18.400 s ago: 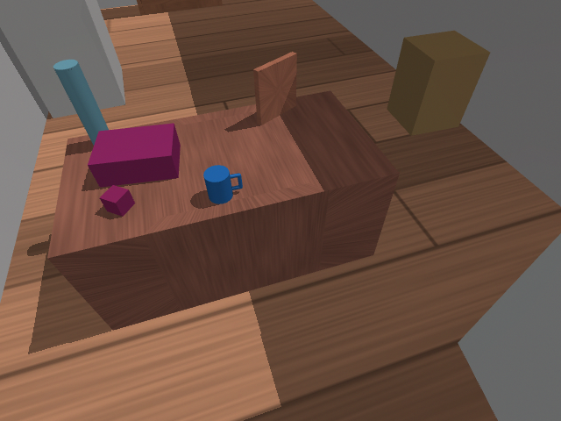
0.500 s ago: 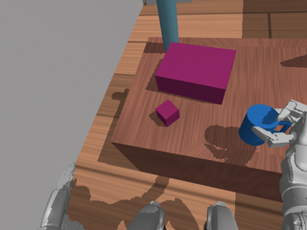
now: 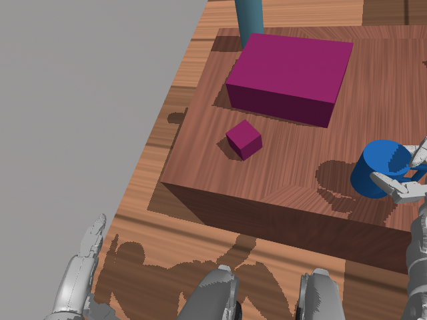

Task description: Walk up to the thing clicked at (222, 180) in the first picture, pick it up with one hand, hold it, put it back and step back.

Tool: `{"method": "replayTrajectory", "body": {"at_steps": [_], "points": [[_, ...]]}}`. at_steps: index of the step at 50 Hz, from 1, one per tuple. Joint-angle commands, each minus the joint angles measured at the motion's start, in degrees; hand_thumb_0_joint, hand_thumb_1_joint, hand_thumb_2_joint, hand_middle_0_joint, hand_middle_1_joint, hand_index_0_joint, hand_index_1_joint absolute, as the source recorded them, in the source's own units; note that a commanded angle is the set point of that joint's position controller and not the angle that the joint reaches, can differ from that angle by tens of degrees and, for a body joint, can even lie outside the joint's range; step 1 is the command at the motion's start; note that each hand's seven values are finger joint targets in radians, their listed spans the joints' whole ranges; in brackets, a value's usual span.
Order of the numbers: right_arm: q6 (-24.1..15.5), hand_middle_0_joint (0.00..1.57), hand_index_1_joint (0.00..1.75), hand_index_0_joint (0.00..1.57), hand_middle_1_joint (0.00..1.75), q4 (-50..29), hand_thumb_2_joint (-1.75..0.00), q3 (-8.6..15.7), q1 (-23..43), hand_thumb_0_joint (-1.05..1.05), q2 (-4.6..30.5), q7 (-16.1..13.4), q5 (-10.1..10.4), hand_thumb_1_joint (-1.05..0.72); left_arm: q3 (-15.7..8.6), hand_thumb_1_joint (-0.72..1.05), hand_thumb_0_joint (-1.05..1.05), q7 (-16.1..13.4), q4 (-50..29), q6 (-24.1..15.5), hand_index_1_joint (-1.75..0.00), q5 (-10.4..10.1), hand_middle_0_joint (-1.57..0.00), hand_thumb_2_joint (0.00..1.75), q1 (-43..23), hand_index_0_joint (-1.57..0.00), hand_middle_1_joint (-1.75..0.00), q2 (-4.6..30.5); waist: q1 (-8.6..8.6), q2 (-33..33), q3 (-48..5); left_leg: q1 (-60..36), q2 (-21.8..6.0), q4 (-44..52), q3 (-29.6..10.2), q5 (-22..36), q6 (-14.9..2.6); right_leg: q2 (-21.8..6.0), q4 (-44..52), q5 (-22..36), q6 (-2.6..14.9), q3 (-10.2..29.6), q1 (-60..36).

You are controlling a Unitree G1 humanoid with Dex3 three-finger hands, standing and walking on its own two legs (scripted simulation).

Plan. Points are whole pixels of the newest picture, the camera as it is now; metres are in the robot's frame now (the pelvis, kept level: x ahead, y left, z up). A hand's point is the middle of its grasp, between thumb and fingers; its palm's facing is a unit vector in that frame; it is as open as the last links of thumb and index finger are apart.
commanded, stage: lower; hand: right
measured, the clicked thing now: (388, 171) +0.44 -0.23 -0.08
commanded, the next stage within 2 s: loosen in 0.30 s
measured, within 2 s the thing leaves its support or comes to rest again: rests again in 0.90 s
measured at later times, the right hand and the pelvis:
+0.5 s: hand (408, 168) +0.43 -0.25 -0.05, palm faces +0.30 +0.95 +0.02, open 7.3 cm; pelvis -0.01 +0.00 -0.02, yaw +0 degrees
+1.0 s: hand (405, 171) +0.43 -0.25 -0.06, palm faces +0.31 +0.95 +0.01, open 10.7 cm; pelvis -0.01 +0.00 -0.02, yaw +1 degrees
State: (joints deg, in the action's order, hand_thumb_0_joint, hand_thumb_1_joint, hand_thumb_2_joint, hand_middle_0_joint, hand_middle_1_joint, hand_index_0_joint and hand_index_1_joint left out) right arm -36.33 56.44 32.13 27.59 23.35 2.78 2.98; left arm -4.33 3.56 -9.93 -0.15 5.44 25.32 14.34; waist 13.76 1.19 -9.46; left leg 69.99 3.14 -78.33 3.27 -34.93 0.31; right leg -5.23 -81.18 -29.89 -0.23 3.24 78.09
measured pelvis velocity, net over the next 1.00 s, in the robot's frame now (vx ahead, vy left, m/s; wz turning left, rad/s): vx -0.01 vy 0.00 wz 0.01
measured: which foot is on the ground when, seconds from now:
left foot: down 0.00-1.00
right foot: down 0.00-1.00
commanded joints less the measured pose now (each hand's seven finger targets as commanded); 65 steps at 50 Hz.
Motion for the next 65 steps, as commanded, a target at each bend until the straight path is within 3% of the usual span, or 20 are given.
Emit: {"method": "replayTrajectory", "body": {"at_steps": [1,3,4,11,14,17,21,23,24,27,30,34,39,47,48,50,54,59,60,65], "points": [[-4.6,1.33,1.50,1.38,1.50,-13.0,-1.36,1.4,16.9,0.00,13.6,0.0,0.3,-0.14,-8.0,-0.57,0.00,-1.5,-12.5,-3.4,-0.06,-0.1,-0.05,0.07,2.9,-0.04,-0.05,10.6,-1.12,-12.8,-28.0,-5.9,0.9,9.4,-0.9,15.9,-1.46,1.7,8.7,12.9,1.08,1.0,-28.5],[-4.3,1.33,1.49,1.38,1.49,-10.1,-1.36,0.2,15.4,0.00,11.6,0.3,0.5,-0.14,-7.6,-0.57,0.00,-1.3,-11.9,-3.4,-0.07,-0.2,-0.05,0.08,3.7,-0.04,-0.05,10.0,-0.51,-13.0,-26.1,-4.7,1.0,9.0,-0.5,15.2,-1.63,1.6,8.7,12.5,0.99,1.1,-27.9],[-4.4,1.31,1.49,1.37,1.48,-11.6,-1.35,1.1,16.4,0.00,12.6,0.3,0.4,-0.13,-7.1,-0.57,0.00,-1.3,-10.7,-3.3,-0.06,-0.2,-0.05,0.07,3.9,-0.04,-0.05,9.3,-1.46,-13.7,-25.8,-3.9,1.0,8.7,-0.6,14.7,-1.69,1.7,8.6,12.0,1.01,1.0,-27.0],[-4.7,1.33,1.51,1.38,1.51,-12.8,-1.37,1.1,17.3,0.00,13.0,0.7,0.7,-0.15,-7.3,-0.57,0.00,-1.4,-11.2,-3.8,-0.06,-0.3,-0.05,0.07,4.7,-0.04,-0.05,9.3,-0.82,-15.1,-26.2,-2.9,0.9,7.9,-0.7,14.4,-1.67,1.6,7.7,11.2,0.88,1.1,-26.6],[-4.3,1.32,1.50,1.37,1.50,-11.8,-1.36,1.0,15.4,0.00,12.8,0.7,0.4,-0.13,-9.2,-0.57,0.00,-1.5,-16.0,-4.4,-0.06,-0.3,-0.05,0.07,4.2,-0.04,-0.05,11.4,0.35,-13.5,-28.4,-3.9,1.0,8.3,-1.1,15.0,-1.38,1.5,6.7,11.6,1.16,1.2,-27.3],[-4.1,1.32,1.50,1.37,1.50,-9.8,-1.36,1.2,14.9,0.00,12.7,0.8,0.5,-0.13,-8.3,-0.57,0.00,-1.2,-11.6,-3.9,-0.06,-0.5,-0.05,0.07,5.7,-0.04,-0.05,9.9,-0.56,-14.9,-23.8,-0.4,1.1,7.0,-0.4,12.8,-1.84,1.6,7.5,10.0,0.70,1.3,-25.0],[-3.6,1.31,1.51,1.37,1.51,-7.0,-1.40,0.6,12.6,0.00,11.2,1.0,0.4,-0.10,-9.3,-0.56,0.00,-1.0,-15.6,-4.2,-0.06,-0.7,-0.06,0.06,4.3,-0.05,-0.06,11.2,0.15,-12.1,-23.1,-0.2,1.3,6.5,0.4,11.4,-1.89,1.4,7.6,8.1,0.84,1.9,-23.6],[-3.8,1.26,1.35,1.30,1.35,-10.1,-1.24,1.6,15.1,0.00,13.6,0.9,0.1,-0.07,-9.5,-0.52,0.00,-1.1,-15.7,-4.1,-0.05,-0.9,-0.05,0.03,5.8,-0.06,-0.06,11.3,-0.18,-13.1,-24.3,-0.8,1.1,6.8,0.0,10.4,-1.95,1.5,8.0,7.0,0.70,1.8,-24.2],[-3.5,1.25,1.27,1.28,1.27,-7.7,-1.16,0.6,14.0,0.00,11.7,1.0,-0.1,-0.06,-7.9,-0.52,0.00,-0.8,-13.3,-4.0,-0.04,-0.6,-0.05,0.03,6.4,-0.06,-0.06,9.3,-0.18,-13.0,-22.9,-0.2,1.2,6.5,-0.1,11.5,-1.74,1.5,7.0,8.0,0.97,1.4,-23.1],[-3.2,1.18,1.10,1.20,1.10,-10.1,-0.92,1.0,14.6,0.00,12.6,0.8,0.3,0.08,-10.2,-0.52,0.00,-1.0,-15.2,-4.3,-0.04,-0.8,-0.05,0.04,6.9,-0.06,-0.06,11.8,0.40,-12.3,-25.3,-0.7,1.2,6.3,0.1,12.7,-1.72,1.5,6.6,9.4,1.03,1.7,-24.6],[-2.8,1.12,0.93,1.14,0.93,-10.3,-0.68,0.6,15.3,0.00,11.6,0.8,0.1,0.26,-9.2,-0.53,0.00,-0.8,-14.9,-4.1,-0.05,-0.8,-0.05,0.04,7.2,-0.06,-0.06,10.6,0.17,-12.8,-24.8,-0.3,1.1,5.9,0.2,13.0,-1.76,1.5,6.4,9.7,1.02,1.6,-24.0],[-2.5,0.97,0.82,0.99,0.82,-11.7,-0.56,0.0,16.5,0.00,11.4,0.9,-0.4,0.38,-9.0,-0.56,0.00,-0.9,-15.5,-3.9,-0.06,-0.7,-0.05,0.06,6.4,-0.05,-0.06,10.5,0.30,-14.1,-25.9,0.6,1.1,5.5,0.4,12.3,-1.92,1.6,6.6,9.1,0.72,1.8,-24.9],[-2.4,0.84,0.70,0.86,0.70,-11.9,-0.48,0.2,16.9,0.00,11.8,0.3,-0.3,0.39,-9.2,-0.56,0.00,-1.0,-15.1,-3.9,-0.06,-1.0,-0.05,0.06,5.6,-0.05,-0.06,10.8,-0.30,-14.5,-24.1,2.3,1.0,5.7,0.9,7.7,-2.20,1.3,9.1,3.4,0.16,2.7,-25.1],[-3.4,0.71,0.68,0.72,0.68,-13.8,-0.55,0.9,16.8,0.00,13.1,-0.3,-0.1,0.20,-9.1,-0.56,0.00,-1.2,-15.4,-4.5,-0.07,-0.5,-0.06,0.06,5.9,-0.05,-0.06,10.7,-0.20,-15.1,-27.8,-1.1,1.2,6.2,-0.1,13.5,-1.81,1.6,6.0,10.3,0.86,1.3,-26.4],[-3.1,0.79,0.76,0.80,0.76,-11.4,-0.60,0.7,15.6,0.00,11.8,-0.1,0.0,0.12,-9.9,-0.58,0.00,-1.2,-15.3,-4.6,-0.08,-0.5,-0.06,0.08,6.2,-0.04,-0.06,11.1,0.84,-13.5,-26.4,-1.1,1.3,6.3,0.2,13.9,-1.66,1.6,5.8,10.2,1.03,1.4,-25.5],[-3.1,0.83,0.80,0.85,0.80,-11.1,-0.62,1.1,15.2,0.00,12.5,-0.1,-0.2,0.08,-8.9,-0.58,0.00,-1.0,-15.3,-4.6,-0.08,-0.5,-0.06,0.08,5.4,-0.04,-0.06,10.5,-0.30,-13.6,-25.5,-0.8,1.3,5.9,0.1,13.8,-1.74,1.7,5.9,10.5,1.08,1.4,-24.0],[-3.7,0.92,0.84,0.94,0.84,-11.8,-0.63,1.2,16.3,0.00,12.4,0.2,-0.1,0.04,-9.8,-0.57,0.00,-1.0,-15.9,-4.7,-0.08,-0.6,-0.06,0.07,5.6,-0.04,-0.06,11.3,0.83,-13.5,-26.3,-0.4,1.3,5.7,0.1,13.6,-1.74,1.6,5.6,10.3,0.95,1.7,-24.7],[-3.7,0.72,0.62,0.73,0.62,-12.3,-0.46,0.9,15.1,0.00,11.8,0.3,0.1,0.20,-9.4,-0.54,0.00,-0.7,-16.7,-5.0,-0.06,-0.8,-0.06,0.05,5.2,-0.06,-0.06,10.8,-0.19,-14.6,-26.7,0.4,1.3,5.3,0.5,13.0,-1.95,1.5,6.3,10.7,0.72,1.9,-25.9],[-3.6,0.80,0.58,0.81,0.58,-12.5,-0.38,1.3,15.6,0.00,12.6,0.3,-0.1,0.23,-10.0,-0.54,0.00,-0.8,-16.6,-5.1,-0.06,-0.7,-0.06,0.05,5.7,-0.06,-0.07,11.2,0.08,-15.3,-27.3,0.1,1.2,5.2,0.5,13.6,-1.92,1.4,6.2,11.6,0.66,1.9,-26.9],[-3.5,0.64,0.54,0.64,0.54,-12.8,-0.40,1.1,15.3,0.00,11.8,0.4,-0.1,0.23,-10.0,-0.56,0.00,-0.7,-15.7,-4.9,-0.07,-0.6,-0.06,0.06,5.8,-0.05,-0.06,11.0,0.57,-15.0,-26.5,0.7,1.4,5.2,0.8,13.4,-1.89,1.4,6.2,11.4,0.64,2.0,-26.7]]}}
